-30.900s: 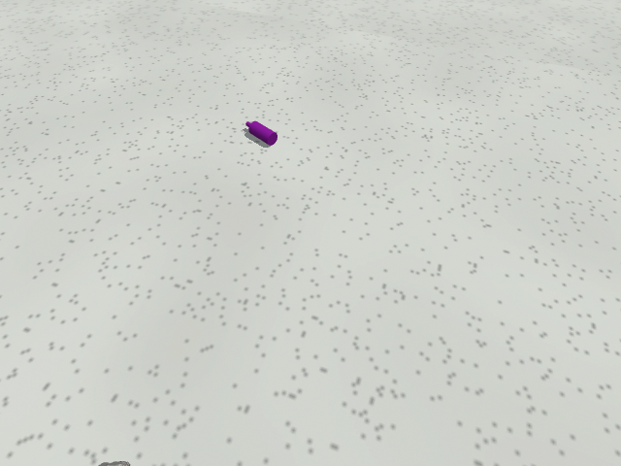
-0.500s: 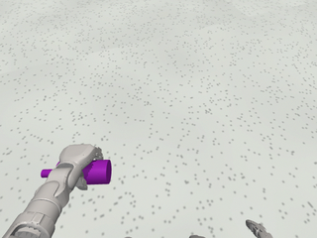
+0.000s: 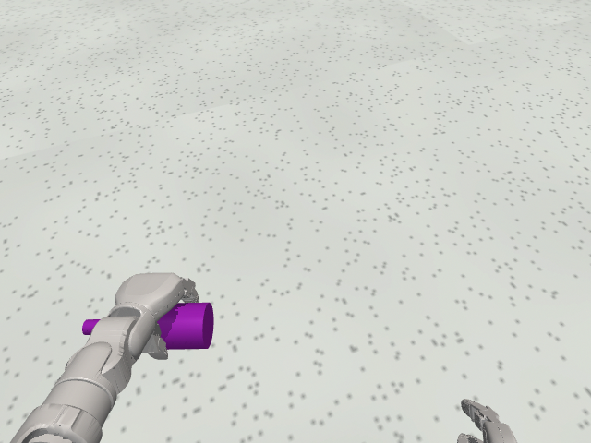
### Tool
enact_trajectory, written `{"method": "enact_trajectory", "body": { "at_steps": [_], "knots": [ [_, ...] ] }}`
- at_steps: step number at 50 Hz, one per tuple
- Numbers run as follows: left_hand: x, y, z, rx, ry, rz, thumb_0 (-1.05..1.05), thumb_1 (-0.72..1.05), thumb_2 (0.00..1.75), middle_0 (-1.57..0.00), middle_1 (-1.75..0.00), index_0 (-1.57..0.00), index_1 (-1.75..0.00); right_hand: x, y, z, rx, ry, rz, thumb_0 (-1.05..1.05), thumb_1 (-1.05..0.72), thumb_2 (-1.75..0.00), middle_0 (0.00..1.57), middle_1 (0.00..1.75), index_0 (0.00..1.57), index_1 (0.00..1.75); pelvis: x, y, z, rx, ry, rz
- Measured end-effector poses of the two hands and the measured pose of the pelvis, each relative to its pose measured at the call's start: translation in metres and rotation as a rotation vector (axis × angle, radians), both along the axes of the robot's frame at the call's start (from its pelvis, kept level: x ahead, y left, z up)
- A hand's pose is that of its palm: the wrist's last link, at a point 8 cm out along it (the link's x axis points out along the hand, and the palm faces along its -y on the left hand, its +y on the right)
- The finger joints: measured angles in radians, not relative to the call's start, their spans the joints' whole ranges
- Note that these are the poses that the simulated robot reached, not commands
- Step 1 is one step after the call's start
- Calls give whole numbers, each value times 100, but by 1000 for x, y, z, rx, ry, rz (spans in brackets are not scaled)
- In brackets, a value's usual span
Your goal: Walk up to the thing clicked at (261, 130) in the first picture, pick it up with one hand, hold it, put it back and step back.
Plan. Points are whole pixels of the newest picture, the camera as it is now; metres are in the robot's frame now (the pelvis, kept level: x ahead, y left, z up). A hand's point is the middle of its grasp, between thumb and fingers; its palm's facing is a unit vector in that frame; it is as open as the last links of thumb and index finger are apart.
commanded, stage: hold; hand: left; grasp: from above
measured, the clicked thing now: (147, 326) +0.30 +0.25 -0.08
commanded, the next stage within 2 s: crouch in 1.16 s
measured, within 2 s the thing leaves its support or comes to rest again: neither
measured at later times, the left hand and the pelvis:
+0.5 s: hand (155, 332) +0.27 +0.21 -0.03, palm faces -0.46 -0.04 -0.89, open 9.8 cm; pelvis -0.02 +0.00 +0.01, yaw +0 degrees
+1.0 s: hand (155, 329) +0.27 +0.21 -0.02, palm faces -0.48 -0.04 -0.88, open 9.9 cm; pelvis -0.01 +0.00 +0.01, yaw +0 degrees
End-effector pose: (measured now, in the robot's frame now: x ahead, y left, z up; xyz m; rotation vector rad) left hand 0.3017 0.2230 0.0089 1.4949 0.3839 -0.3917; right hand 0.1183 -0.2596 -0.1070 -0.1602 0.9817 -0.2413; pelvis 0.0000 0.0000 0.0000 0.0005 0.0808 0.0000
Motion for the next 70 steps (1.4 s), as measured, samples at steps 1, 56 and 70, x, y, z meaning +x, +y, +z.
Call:
{"method": "enact_trajectory", "body": {
  "at_steps": [1, 56, 70],
  "knots": [
    [-1, -1, 1, 0, -2, -1, 0, 6, 37, -81, -32, -80, -32, 0, 0, 1, 0, -3, 1, 1, -90, -90, 20, 30, 20, 30, -1, -1, 0, 1, -3, 0],
    [-19, -7, 18, -12, 14, -16, 0, 5, 39, -76, -43, -75, -43, 16, 7, 15, 10, -54, 33, 1, -91, -90, 20, 30, 20, 30, -9, -4, 12, 7, -62, -1],
    [-8, -4, 21, -1, -15, -3, 0, 4, 40, -75, -47, -74, -46, 8, 3, 13, 10, -25, 6, 1, -91, -90, 20, 30, 20, 30, -5, -3, 12, 6, -59, -1]
  ]
}}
